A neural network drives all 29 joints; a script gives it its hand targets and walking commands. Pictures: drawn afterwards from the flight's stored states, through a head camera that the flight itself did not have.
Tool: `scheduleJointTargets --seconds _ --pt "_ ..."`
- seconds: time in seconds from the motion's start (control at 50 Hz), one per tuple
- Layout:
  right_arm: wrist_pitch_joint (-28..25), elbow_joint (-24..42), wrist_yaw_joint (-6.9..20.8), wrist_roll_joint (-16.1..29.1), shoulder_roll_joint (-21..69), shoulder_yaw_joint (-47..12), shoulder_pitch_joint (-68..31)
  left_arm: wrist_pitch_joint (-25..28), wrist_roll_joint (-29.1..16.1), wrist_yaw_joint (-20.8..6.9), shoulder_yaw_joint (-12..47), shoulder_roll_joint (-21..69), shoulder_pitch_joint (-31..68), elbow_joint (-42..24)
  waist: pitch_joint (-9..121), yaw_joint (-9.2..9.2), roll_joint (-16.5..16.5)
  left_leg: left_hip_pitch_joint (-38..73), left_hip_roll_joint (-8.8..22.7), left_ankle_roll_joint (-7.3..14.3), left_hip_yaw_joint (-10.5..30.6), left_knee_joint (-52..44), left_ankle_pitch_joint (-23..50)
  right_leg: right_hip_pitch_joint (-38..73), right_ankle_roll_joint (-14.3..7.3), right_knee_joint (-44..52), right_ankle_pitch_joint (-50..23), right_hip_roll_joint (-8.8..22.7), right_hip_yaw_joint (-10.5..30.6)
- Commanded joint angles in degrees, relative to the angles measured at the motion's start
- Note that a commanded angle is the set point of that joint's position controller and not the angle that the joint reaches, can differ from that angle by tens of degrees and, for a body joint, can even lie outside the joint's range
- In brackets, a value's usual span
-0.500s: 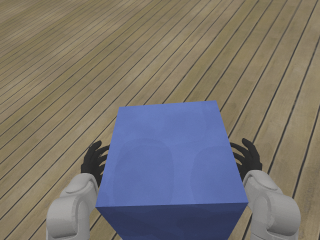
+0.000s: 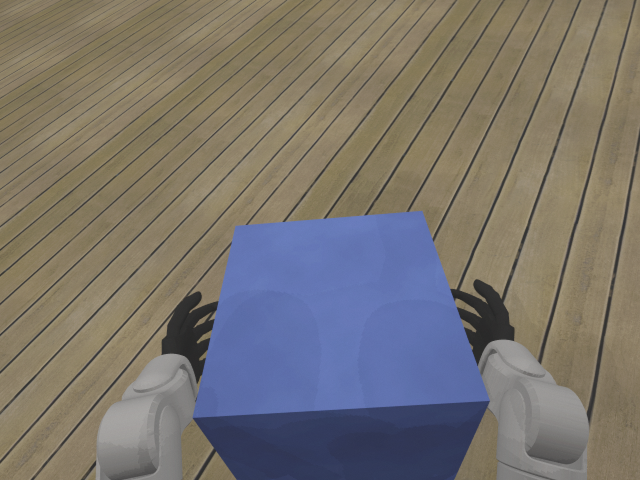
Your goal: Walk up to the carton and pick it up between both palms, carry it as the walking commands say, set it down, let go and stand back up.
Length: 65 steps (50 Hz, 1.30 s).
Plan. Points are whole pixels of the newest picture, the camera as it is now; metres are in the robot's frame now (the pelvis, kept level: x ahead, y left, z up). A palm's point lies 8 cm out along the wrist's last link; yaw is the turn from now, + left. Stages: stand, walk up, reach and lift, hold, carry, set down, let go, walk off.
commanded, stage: carry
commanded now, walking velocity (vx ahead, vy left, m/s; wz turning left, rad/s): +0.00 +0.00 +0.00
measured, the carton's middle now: (338, 355) +0.28 +0.01 -0.03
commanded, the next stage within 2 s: hold in 1.44 s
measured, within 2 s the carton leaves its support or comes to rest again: neither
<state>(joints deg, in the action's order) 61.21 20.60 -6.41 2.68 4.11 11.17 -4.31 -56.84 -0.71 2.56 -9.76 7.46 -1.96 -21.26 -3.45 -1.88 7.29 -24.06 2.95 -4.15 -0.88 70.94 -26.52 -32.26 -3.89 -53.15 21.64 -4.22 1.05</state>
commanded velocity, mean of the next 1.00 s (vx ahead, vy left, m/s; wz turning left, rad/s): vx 0.00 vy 0.00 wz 0.00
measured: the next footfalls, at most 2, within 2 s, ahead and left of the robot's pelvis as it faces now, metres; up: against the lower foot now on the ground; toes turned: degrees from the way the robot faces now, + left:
left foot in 0.28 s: +0.09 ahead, +0.11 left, +0.00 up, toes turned +1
left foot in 0.74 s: -0.01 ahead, +0.10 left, +0.00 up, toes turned +0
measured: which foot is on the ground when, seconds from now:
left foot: up 0.00-0.26, down 0.28-0.52, up 0.54-0.72, down 0.74-1.00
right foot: down 0.00-1.00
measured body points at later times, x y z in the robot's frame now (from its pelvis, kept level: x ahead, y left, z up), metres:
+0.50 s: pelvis +0.01 -0.04 +0.03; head -0.04 -0.05 +0.47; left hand +0.25 +0.13 +0.08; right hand +0.28 -0.22 +0.09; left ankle +0.05 +0.11 -0.69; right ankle +0.07 -0.10 -0.69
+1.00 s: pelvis -0.03 -0.01 +0.04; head -0.06 +0.00 +0.49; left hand +0.22 +0.18 +0.08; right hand +0.26 -0.17 +0.10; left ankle -0.05 +0.10 -0.69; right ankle +0.07 -0.10 -0.69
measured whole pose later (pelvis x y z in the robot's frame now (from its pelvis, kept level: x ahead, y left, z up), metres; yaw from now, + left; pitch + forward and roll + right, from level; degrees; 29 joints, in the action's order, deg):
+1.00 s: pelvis -0.03 -0.01 +0.04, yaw +1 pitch +3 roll +0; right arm 55.7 6.2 -3.6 -1.0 4.0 13.4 -8.2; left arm -53.1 5.7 -0.1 -9.7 6.9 2.3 -8.0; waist 7.3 -1.8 -2.0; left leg -18.7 -1.3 1.0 -0.9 34.6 -18.9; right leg -26.7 -2.1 -29.3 5.6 -0.8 -1.5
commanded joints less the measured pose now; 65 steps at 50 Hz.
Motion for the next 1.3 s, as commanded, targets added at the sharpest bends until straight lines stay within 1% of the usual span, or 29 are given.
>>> scheduleJointTargets --seconds 0.0,0.04,0.06,0.08,0.14,0.18,0.2,0.22,0.24,0.26,0.28,0.3,0.34,0.36,0.38,0.4,0.44,0.46,0.52,0.56,0.6,0.62,0.72,0.82,1.06,1.18,1.24,1.26,1.28 --pt "-4.27 10.35 8.25 10.73 46.31 -49.29 -26.81 3.60 -12.40 -8.77 37.55 38.65 24.68 -5.62 31.22 1.71 -21.63 -5.76 0.67 1.65 6.98 -2.82 4.72 34.41 2.82 26.50 -60.58 17.44 18.34" --pt "-5.31 10.33 8.78 10.03 45.78 -48.61 -27.00 4.04 -12.19 -9.16 38.83 39.86 25.87 -4.56 32.80 1.66 -15.28 -6.23 -1.02 2.37 5.67 -5.91 3.48 36.18 1.39 25.33 -64.55 16.37 16.55" --pt "-5.25 8.51 8.75 9.26 43.88 -47.86 -26.72 3.80 -10.79 -9.22 37.35 38.35 23.89 -1.47 29.99 1.77 -14.83 -6.45 -2.41 2.38 3.48 -7.86 3.58 34.62 5.36 26.91 -66.50 15.12 14.86" --pt "-4.40 11.53 8.51 11.29 48.18 -50.01 -23.97 3.28 -14.02 -8.56 42.15 41.33 27.50 -11.09 29.26 2.21 -14.09 -3.57 -2.60 2.01 2.56 -12.18 2.47 31.84 6.84 28.43 -62.40 14.92 13.70" --pt "-2.81 3.20 8.69 9.05 44.29 -46.66 -22.11 1.41 -11.02 -8.15 40.01 35.96 28.29 -5.77 27.88 2.42 -14.88 -2.52 -4.70 2.09 -1.10 -19.79 4.72 32.50 9.70 29.64 -60.11 13.68 9.55" --pt "-1.55 7.86 8.01 11.23 45.57 -48.73 -23.33 -0.30 -12.09 -7.65 41.82 38.53 26.64 -7.80 27.02 2.38 -20.07 -1.80 -7.42 1.31 -7.57 -30.51 4.33 36.57 18.01 26.91 -80.92 10.91 4.98" --pt "-1.59 5.92 8.20 10.44 42.82 -46.63 -22.49 -0.59 -11.10 -7.63 41.32 36.73 26.21 -5.80 28.40 2.50 -17.82 -0.46 -8.71 0.55 -9.70 -35.79 4.87 39.05 19.41 24.03 -88.29 9.99 2.74" --pt "-0.92 9.23 7.91 13.07 46.68 -49.58 -23.49 -1.20 -12.64 -7.50 42.85 39.42 25.79 -9.33 29.02 3.41 -21.40 5.27 -9.16 0.91 -13.77 -40.11 2.56 37.74 27.68 19.49 -99.88 7.68 -0.58" --pt "-1.00 4.46 8.60 11.46 42.85 -45.88 -21.26 -0.96 -10.27 -7.54 40.60 35.11 26.56 -5.34 30.97 5.90 -17.78 12.96 -4.92 6.70 -9.14 -48.94 9.16 30.87 28.53 5.96 -94.64 5.68 -1.32" --pt "-1.35 -0.28 9.08 10.33 42.64 -43.97 -19.56 -0.85 -8.77 -7.80 38.72 32.76 26.10 -1.69 31.03 7.09 -5.90 21.10 2.59 12.57 0.04 -50.55 26.50 17.83 26.00 -4.85 -60.17 2.90 -1.49" --pt "-1.78 1.36 9.36 9.82 44.05 -43.87 -20.38 -0.68 -10.46 -7.94 41.16 34.87 27.58 -5.23 27.49 5.09 11.73 21.85 13.96 18.41 15.92 -45.25 51.54 3.91 14.09 -15.53 13.51 0.27 2.89" --pt "-1.69 1.34 9.90 9.60 45.44 -43.96 -20.14 -0.77 -10.60 -8.06 41.67 35.52 29.47 -6.17 25.71 2.99 1.78 10.57 15.87 17.52 12.69 -44.39 47.81 8.89 6.23 -11.74 20.19 6.67 7.72" --pt "-2.75 -4.54 10.67 4.74 40.00 -39.86 -24.95 0.24 -6.35 -8.51 37.48 32.27 31.60 3.38 20.76 1.83 2.16 -2.87 15.09 12.50 9.46 -48.58 21.21 15.37 2.89 8.66 12.38 8.47 2.25" --pt "-1.61 8.23 10.77 11.00 47.64 -46.17 -29.34 -0.91 -11.85 -7.80 45.22 41.11 35.78 -11.35 18.84 1.29 4.77 -5.88 11.11 9.78 6.85 -46.65 5.16 19.10 3.40 17.86 4.64 7.61 -0.44" --pt "-1.11 5.34 10.59 9.57 46.23 -44.29 -29.32 -1.80 -11.38 -8.02 44.65 40.39 37.60 -8.36 15.81 1.40 2.72 -6.35 7.33 7.63 5.82 -44.21 -0.18 18.46 4.59 25.75 -0.30 7.02 1.33" --pt "-0.74 5.38 10.16 9.05 46.93 -43.77 -28.87 -2.63 -12.10 -8.17 44.08 41.07 36.45 -8.09 17.64 1.56 -4.07 -5.06 3.82 6.99 4.74 -38.93 2.37 19.71 3.90 30.91 -4.03 11.47 7.87" --pt "-4.38 -23.62 10.42 -3.43 30.81 -28.30 -25.36 1.55 -1.18 -8.63 28.17 24.77 34.31 22.54 16.12 2.13 -13.70 -2.44 -0.91 5.73 4.29 -31.71 3.53 15.62 1.68 36.30 -1.45 16.96 15.76" --pt "-5.08 -11.92 10.83 0.28 35.92 -34.30 -26.33 2.18 -5.71 -8.98 35.83 31.73 35.26 11.62 16.30 1.92 -13.29 -0.64 -1.52 5.69 4.60 -30.23 -0.26 13.00 1.44 38.78 3.88 18.66 18.18" --pt "-7.21 -9.05 12.85 3.95 43.32 -38.80 -37.10 4.24 -5.46 -11.28 34.24 37.18 39.61 14.56 12.36 3.07 -14.50 1.35 -3.84 5.25 4.90 -23.63 1.36 2.99 4.59 50.64 27.61 19.01 20.30" --pt "-8.46 -2.81 13.17 6.61 47.73 -41.97 -40.84 5.96 -8.18 -11.90 37.08 40.87 43.55 6.04 15.40 3.11 -17.65 2.71 -3.41 4.64 2.84 -24.93 2.87 6.14 5.50 49.91 20.68 17.51 14.85" --pt "-9.88 -11.64 13.42 4.34 45.21 -38.70 -39.96 7.88 -4.34 -11.85 31.46 36.99 42.39 13.73 17.84 2.70 -18.12 2.21 -2.75 4.91 3.43 -28.25 4.01 11.57 4.77 46.57 12.25 16.44 12.01" --pt "-9.40 -2.19 12.95 7.97 47.83 -43.82 -40.36 7.16 -6.84 -11.67 35.37 41.29 38.46 7.94 19.82 2.54 -19.73 3.18 -3.04 5.39 3.34 -30.09 3.79 13.40 5.30 47.40 12.01 16.36 13.47" --pt "-7.87 0.66 12.57 9.81 49.09 -43.78 -33.24 5.78 -9.35 -10.36 40.09 44.18 35.67 0.92 32.71 2.09 -12.29 9.84 -2.19 5.35 2.56 -44.67 13.70 29.00 0.66 32.68 -19.61 15.01 7.31" --pt "-6.50 -3.33 13.21 8.38 48.19 -41.06 -30.84 4.30 -8.33 -9.66 40.59 43.27 36.89 0.34 26.26 1.92 -2.66 7.89 2.25 7.73 7.12 -46.56 10.55 17.70 1.26 27.80 -5.74 10.30 0.97" --pt "-7.71 -11.08 14.31 4.54 46.50 -36.54 -28.14 4.87 -7.34 -10.50 39.63 43.17 39.49 5.94 23.38 2.13 -3.15 4.34 2.73 7.60 6.04 -45.24 11.72 18.95 1.47 27.40 -10.27 11.52 0.79" --pt "-10.27 -10.50 14.32 3.24 45.01 -37.66 -33.87 7.38 -5.81 -11.86 36.45 41.43 39.16 11.19 24.76 2.20 -11.46 6.10 0.26 7.29 5.39 -41.37 9.75 18.91 0.78 34.17 -5.90 13.32 5.42" --pt "-12.29 -20.88 15.25 0.24 43.66 -33.88 -33.26 9.56 -2.70 -12.52 32.32 38.07 40.35 19.99 22.88 1.97 -11.11 4.46 -0.60 7.42 5.84 -42.86 7.35 17.91 0.86 35.16 0.28 13.16 5.11" --pt "-11.90 -8.55 15.24 5.13 47.35 -40.21 -35.80 8.91 -7.01 -12.59 38.92 44.31 40.35 10.08 22.33 2.18 -10.26 5.15 0.05 7.37 5.79 -43.36 8.04 16.40 1.22 34.95 -1.12 13.14 4.88" --pt "-13.10 -14.95 14.95 1.37 43.62 -36.29 -36.60 9.90 -3.64 -12.78 33.58 39.73 40.16 17.85 23.50 2.14 -11.73 4.75 0.52 7.69 6.48 -43.56 9.55 18.28 0.86 34.09 -3.71 12.64 4.17"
